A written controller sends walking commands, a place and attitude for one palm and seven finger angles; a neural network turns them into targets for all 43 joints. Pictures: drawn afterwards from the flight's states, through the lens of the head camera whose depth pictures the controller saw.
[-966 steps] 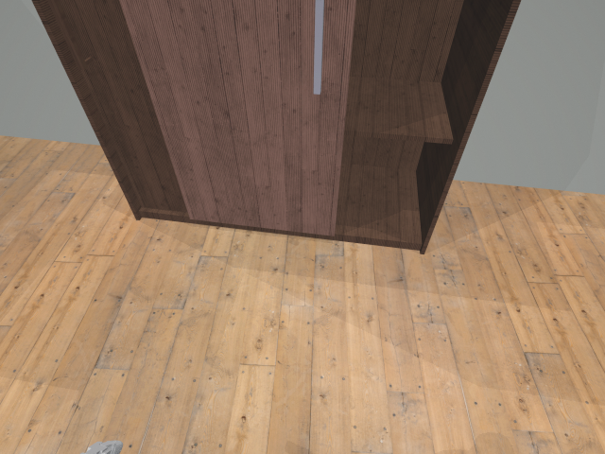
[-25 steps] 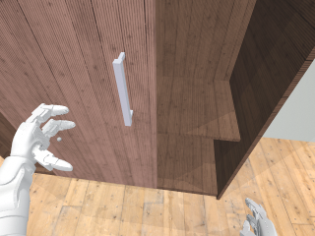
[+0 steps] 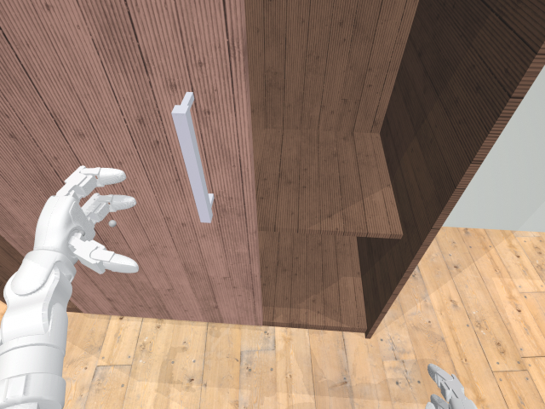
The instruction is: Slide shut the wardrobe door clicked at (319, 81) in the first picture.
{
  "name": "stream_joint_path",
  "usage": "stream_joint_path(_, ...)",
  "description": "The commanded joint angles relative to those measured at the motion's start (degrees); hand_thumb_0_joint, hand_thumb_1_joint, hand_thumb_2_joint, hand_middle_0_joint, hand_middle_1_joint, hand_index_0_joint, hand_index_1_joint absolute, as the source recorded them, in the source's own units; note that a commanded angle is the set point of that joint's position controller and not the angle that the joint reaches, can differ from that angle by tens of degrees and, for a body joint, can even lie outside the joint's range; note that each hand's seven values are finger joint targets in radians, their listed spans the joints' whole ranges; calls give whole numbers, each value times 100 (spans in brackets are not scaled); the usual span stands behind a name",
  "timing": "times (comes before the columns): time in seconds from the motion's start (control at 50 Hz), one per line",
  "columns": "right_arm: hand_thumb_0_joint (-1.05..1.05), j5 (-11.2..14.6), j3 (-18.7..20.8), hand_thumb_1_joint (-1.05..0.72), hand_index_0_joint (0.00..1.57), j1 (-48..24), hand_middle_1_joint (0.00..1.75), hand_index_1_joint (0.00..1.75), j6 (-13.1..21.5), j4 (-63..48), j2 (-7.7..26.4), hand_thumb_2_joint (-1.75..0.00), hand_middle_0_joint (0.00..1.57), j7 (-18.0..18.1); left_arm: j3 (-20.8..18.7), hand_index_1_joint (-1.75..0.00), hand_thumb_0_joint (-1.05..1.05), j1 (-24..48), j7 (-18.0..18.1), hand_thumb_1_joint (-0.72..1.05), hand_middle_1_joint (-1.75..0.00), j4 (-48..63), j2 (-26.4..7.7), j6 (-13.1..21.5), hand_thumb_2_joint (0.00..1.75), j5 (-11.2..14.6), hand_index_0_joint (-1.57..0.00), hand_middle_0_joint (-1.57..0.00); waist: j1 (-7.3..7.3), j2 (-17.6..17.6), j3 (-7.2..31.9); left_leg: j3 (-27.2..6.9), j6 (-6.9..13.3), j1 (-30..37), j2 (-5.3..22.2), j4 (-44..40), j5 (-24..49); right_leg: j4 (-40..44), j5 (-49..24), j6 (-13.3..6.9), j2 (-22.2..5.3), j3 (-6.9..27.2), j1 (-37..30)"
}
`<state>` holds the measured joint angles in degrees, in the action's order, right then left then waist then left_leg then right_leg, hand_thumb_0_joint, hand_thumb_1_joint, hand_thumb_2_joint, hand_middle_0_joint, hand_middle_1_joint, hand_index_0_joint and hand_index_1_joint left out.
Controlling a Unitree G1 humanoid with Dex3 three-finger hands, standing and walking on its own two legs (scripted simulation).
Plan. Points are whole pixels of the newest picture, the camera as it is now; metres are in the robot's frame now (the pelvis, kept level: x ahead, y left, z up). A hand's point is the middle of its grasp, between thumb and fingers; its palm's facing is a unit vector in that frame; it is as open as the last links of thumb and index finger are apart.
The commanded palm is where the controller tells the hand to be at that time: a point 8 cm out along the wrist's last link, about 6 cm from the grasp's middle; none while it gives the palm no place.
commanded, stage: move the hooked fingers beside the handle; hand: left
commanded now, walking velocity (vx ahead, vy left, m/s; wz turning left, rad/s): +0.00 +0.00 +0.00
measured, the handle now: (198, 164) +0.48 +0.15 +0.09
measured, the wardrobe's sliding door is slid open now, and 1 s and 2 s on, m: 0.38 0.38 0.38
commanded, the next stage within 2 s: feel for the door with the fingertips in 1.68 s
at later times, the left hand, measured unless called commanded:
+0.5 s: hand (140, 194) +0.39 +0.22 +0.11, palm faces +0.02 -1.00 -0.03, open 13.9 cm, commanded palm +0.38 +0.28 +0.11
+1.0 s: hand (160, 177) +0.44 +0.21 +0.10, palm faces +0.01 -1.00 -0.03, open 13.9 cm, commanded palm +0.41 +0.26 +0.10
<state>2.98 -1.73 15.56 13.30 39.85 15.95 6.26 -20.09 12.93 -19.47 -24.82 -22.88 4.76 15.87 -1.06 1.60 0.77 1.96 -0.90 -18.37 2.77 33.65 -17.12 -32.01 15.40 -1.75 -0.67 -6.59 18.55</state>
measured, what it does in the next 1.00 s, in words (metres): stands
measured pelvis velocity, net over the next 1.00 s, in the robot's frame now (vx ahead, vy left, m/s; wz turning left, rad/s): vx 0.00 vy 0.01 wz -0.02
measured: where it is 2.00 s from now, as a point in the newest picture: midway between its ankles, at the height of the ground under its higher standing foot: outside the picture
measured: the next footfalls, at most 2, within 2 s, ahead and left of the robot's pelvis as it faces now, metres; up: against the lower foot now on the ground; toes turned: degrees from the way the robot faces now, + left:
none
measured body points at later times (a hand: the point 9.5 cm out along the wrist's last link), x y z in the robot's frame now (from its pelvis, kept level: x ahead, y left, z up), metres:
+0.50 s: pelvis +0.00 +0.00 +0.00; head +0.03 +0.00 +0.45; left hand +0.39 +0.28 +0.11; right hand +0.11 -0.26 -0.11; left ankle +0.00 +0.13 -0.73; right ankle +0.02 -0.10 -0.73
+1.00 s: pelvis +0.00 +0.01 -0.01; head +0.05 +0.01 +0.44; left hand +0.43 +0.26 +0.11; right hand +0.06 -0.26 -0.12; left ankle +0.00 +0.13 -0.73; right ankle +0.02 -0.10 -0.73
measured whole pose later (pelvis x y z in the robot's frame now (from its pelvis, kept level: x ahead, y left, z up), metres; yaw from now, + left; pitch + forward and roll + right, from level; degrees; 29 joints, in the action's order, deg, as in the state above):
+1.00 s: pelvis +0.00 +0.01 -0.01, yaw -1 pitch +7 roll -1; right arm 2.1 -1.0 18.6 7.0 41.8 15.3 4.1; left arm -17.5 36.1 -13.7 -50.2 -23.5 11.9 9.8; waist -4.7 0.8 2.3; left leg 2.9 -0.1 -25.9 2.8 36.9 -18.4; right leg -34.3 15.6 -1.1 -0.7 -5.4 26.1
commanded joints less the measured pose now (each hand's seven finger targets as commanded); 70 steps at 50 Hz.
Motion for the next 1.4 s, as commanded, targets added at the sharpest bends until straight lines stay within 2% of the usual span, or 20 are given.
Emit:
stream_joint_path(0.0,0,23,318,-90,20,-280,30,30,297,-750,823,-90,20,50,-398,-120,0,2041,36,-50,-120,1225,-1401,488,30,80,-30,-30,-51,73,1399,-228,135,303,-316,-428,1129,412,-1384,131,173,450,-643)
stream_joint_path(0.06,0,40,305,-90,20,-259,30,30,226,-689,850,-90,20,53,-334,-120,0,2193,28,-50,-120,818,-1386,427,30,43,-30,-30,-78,-25,1185,-191,140,127,-325,-410,952,426,-1215,135,163,458,-507)
stream_joint_path(0.2,0,20,324,-90,20,-148,30,30,110,-643,833,-90,20,31,-345,-120,0,2791,141,-50,-120,495,-1512,538,30,-82,-30,-30,-121,69,1508,-204,140,160,-317,-330,1082,344,-1366,120,152,485,-549)
stream_joint_path(0.24,0,24,320,-90,20,-139,30,30,82,-656,816,-90,20,13,-171,-120,0,2976,140,-50,-120,454,-1345,590,30,-100,-30,-30,-142,177,1539,-209,128,189,-323,-332,1111,325,-1401,112,158,465,-489)
stream_joint_path(0.36,0,-10,340,-90,20,9,30,30,-49,-589,863,-90,20,-21,-369,-120,0,3115,214,-50,-120,-51,-1614,635,30,-196,-30,-30,-113,-14,1685,-189,150,25,-319,-259,1184,247,-1530,114,164,486,-597)
stream_joint_path(0.42,0,19,341,-90,20,5,30,30,-77,-621,811,-90,20,-49,-28,-120,0,3442,233,-50,-120,34,-1280,688,30,-208,-30,-30,-212,262,1658,-194,137,148,-315,-255,1229,255,-1562,104,175,467,-413)
stream_joint_path(0.46,0,-7,351,-90,20,110,30,30,-126,-545,883,-90,20,-46,-252,-120,0,3461,290,-50,-120,-267,-1558,682,30,-254,-30,-30,-211,-67,1655,-209,157,14,-301,-224,1176,240,-1498,109,193,460,-429)
stream_joint_path(0.58,0,-13,373,-90,20,210,30,30,-195,-509,840,-90,20,-83,-48,-120,0,3937,358,-50,-120,-299,-1401,841,30,-329,-30,-30,-252,210,1912,-230,140,145,-303,-198,1380,180,-1656,86,191,446,-400)
stream_joint_path(0.76,0,-53,389,-90,20,385,30,30,-324,-411,859,-90,20,-128,-65,-120,0,4292,530,-50,-120,-808,-1462,962,30,-474,-30,-30,-272,168,1967,-227,139,98,-294,-144,1451,135,-1676,76,225,436,-293)
stream_joint_path(0.84,0,-31,376,-90,20,429,30,30,-369,-374,846,-90,20,-143,88,-120,0,4602,558,-50,-120,-1180,-1295,1015,30,-495,-30,-30,-379,59,1801,-228,129,-29,-284,-151,1262,138,-1530,86,218,434,-115)
stream_joint_path(0.88,0,-55,403,-90,20,497,30,30,-383,-328,882,-90,20,-149,-93,-120,0,4848,589,-50,-120,-1220,-1546,1084,30,-520,-30,-30,-383,49,1959,-219,148,-42,-284,-92,1234,124,-1519,95,215,472,-124)
stream_joint_path(0.9,0,-57,400,-90,20,518,30,30,-403,-353,878,-90,20,-147,-212,-120,0,4607,591,-50,-120,-1341,-1646,1099,30,-539,-30,-30,-310,19,2036,-219,146,-69,-286,-98,1275,90,-1559,84,216,473,-218)
stream_joint_path(0.96,0,-64,386,-90,20,524,30,30,-416,-381,855,-90,20,-171,66,-120,0,4661,553,-50,-120,-1322,-1359,1174,30,-572,-30,-30,-339,166,2037,-220,135,-16,-292,-73,1381,45,-1629,65,236,443,-156)
stream_joint_path(1.02,0,-53,404,-90,20,543,30,30,-437,-395,869,-90,20,-178,-102,-120,0,4551,544,-50,-120,-1339,-1529,1187,30,-534,-30,-30,-329,20,2077,-224,140,-67,-274,-79,1269,58,-1567,87,231,460,-174)
stream_joint_path(1.08,0,-35,384,-90,20,507,30,30,-458,-410,855,-90,20,-179,94,-120,0,4738,522,-50,-120,-1273,-1359,1167,30,-520,-30,-30,-400,132,1982,-203,152,-121,-282,-68,1207,75,-1544,93,226,470,-106)
stream_joint_path(1.12,0,-42,392,-90,20,541,30,30,-471,-381,877,-90,20,-159,-86,-120,0,4893,552,-50,-120,-1307,-1588,1197,30,-527,-30,-30,-409,87,1972,-245,144,-134,-270,-81,1090,73,-1394,91,233,457,-58)
stream_joint_path(1.2,0,-58,391,-90,20,556,30,30,-452,-379,865,-90,20,-160,-116,-120,0,4836,554,-50,-120,-1216,-1605,1266,30,-510,-30,-30,-355,196,2191,-255,149,-27,-279,-35,1250,36,-1529,82,240,477,-139)
stream_joint_path(1.28,0,-40,384,-90,20,540,30,30,-469,-381,860,-90,20,-165,51,-120,0,4899,521,-50,-120,-1289,-1462,1228,30,-529,-30,-30,-432,241,2108,-245,149,-37,-279,-27,1198,44,-1493,90,237,462,-32)
stream_joint_path(1.32,0,-43,385,-90,20,525,30,30,-464,-414,851,-90,20,-175,6,-120,0,4694,515,-50,-120,-1312,-1438,1205,30,-501,-30,-30,-358,297,2100,-262,136,4,-280,-32,1300,25,-1565,69,244,444,-62)
stream_joint_path(1.38,0,-43,385,-90,20,533,30,30,-477,-422,855,-90,20,-184,31,-120,0,4678,507,-50,-120,-1267,-1404,1178,30,-475,-30,-30,-399,125,2125,-250,153,-13,-276,-13,1370,27,-1662,85,243,442,-105)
